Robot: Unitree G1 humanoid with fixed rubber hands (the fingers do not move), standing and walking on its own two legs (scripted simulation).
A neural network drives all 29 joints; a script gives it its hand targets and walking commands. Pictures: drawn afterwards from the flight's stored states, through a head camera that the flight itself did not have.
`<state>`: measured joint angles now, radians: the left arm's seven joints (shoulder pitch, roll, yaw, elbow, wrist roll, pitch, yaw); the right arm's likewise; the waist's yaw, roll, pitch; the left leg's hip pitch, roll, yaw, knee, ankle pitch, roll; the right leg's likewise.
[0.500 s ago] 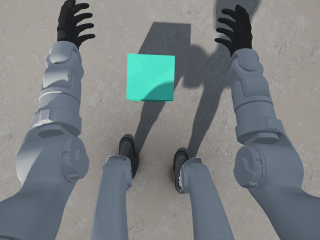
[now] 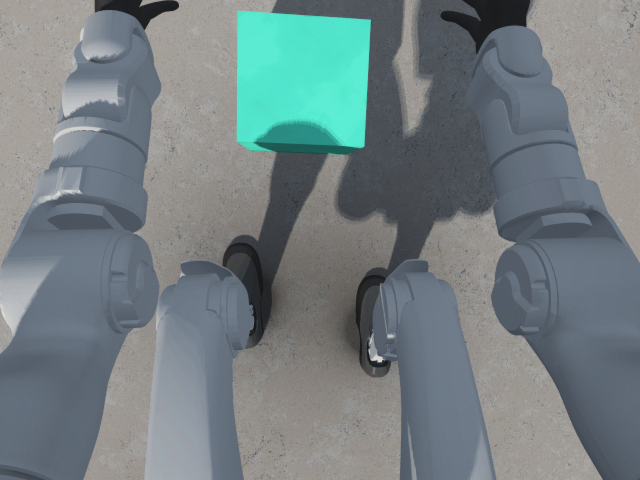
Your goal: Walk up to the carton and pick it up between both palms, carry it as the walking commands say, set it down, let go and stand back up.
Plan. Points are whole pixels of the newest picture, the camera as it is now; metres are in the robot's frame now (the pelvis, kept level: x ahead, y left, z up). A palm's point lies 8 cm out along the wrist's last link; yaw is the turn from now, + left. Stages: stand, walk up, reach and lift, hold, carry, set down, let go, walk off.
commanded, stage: reach and lift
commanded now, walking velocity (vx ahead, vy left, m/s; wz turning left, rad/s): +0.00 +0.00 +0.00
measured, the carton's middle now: (301, 95) +0.53 +0.03 -0.39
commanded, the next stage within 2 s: none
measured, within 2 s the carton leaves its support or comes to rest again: neither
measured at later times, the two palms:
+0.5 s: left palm (173, 61) +0.54 +0.20 -0.27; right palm (441, 71) +0.54 -0.15 -0.26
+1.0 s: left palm (188, 68) +0.55 +0.19 -0.32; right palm (426, 84) +0.54 -0.15 -0.32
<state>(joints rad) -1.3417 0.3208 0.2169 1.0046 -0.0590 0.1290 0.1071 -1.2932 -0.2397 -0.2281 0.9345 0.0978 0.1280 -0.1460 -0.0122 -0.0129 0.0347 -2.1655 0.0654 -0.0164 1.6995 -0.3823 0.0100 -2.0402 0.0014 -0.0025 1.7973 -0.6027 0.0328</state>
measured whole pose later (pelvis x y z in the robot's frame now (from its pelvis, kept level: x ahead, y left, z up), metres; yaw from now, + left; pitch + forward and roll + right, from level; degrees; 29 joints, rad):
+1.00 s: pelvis -0.02 -0.01 -0.13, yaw -1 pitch +35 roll -1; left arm -1.67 0.45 0.08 1.34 -0.24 0.00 0.08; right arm -1.59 -0.32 0.00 1.15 0.26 0.05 -0.15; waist 0.01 -0.02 0.50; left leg -2.34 0.09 -0.05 2.16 -0.42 -0.01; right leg -2.21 0.05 0.00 2.29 -0.68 0.03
